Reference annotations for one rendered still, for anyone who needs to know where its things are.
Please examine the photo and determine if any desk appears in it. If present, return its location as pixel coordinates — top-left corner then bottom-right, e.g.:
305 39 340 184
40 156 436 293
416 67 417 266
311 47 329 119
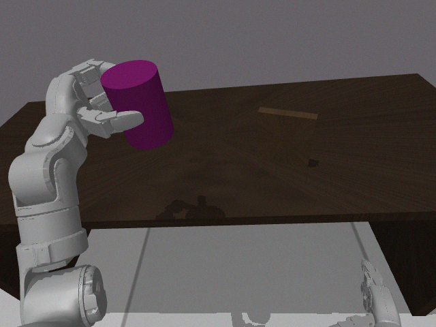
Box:
0 74 436 316

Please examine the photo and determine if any right robot hand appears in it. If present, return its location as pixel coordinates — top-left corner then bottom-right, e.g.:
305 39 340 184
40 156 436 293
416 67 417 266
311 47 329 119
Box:
329 259 401 327

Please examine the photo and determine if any left robot hand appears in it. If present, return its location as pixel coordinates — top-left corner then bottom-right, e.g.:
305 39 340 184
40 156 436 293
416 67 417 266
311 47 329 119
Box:
46 59 144 138

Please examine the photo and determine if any left robot arm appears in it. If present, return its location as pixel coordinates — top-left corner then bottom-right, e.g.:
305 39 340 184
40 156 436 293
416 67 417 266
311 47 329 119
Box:
8 113 107 327

